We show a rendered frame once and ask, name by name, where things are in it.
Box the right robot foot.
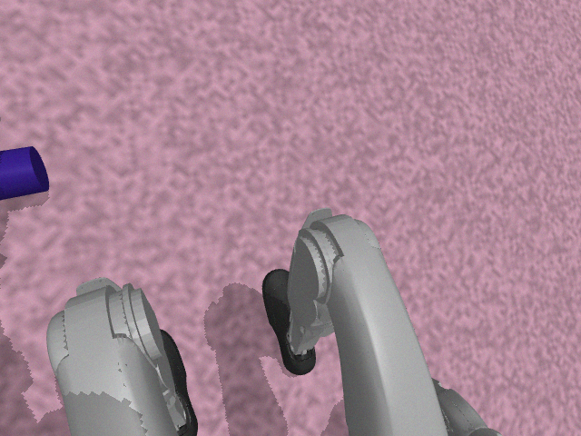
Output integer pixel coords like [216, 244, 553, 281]
[262, 269, 316, 375]

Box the left robot foot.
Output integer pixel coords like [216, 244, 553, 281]
[160, 329, 198, 436]

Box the can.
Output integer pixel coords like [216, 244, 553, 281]
[0, 146, 49, 200]

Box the right robot hand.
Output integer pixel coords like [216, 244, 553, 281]
[432, 378, 488, 436]

